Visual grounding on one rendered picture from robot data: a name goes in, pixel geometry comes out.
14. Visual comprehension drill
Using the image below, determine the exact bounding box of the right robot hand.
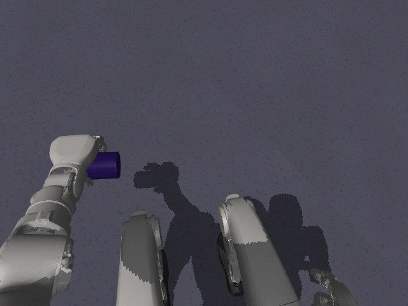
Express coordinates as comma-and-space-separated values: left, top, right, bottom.
310, 268, 358, 306

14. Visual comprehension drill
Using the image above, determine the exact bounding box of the left robot arm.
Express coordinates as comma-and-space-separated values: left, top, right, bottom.
0, 163, 86, 306

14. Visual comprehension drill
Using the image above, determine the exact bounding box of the right robot foot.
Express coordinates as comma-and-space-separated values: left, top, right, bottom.
217, 233, 244, 296

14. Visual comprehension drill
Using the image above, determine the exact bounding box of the left robot hand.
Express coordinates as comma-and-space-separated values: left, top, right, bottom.
49, 135, 107, 187

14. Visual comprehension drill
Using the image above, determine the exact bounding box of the can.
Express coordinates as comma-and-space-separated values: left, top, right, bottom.
52, 152, 120, 180

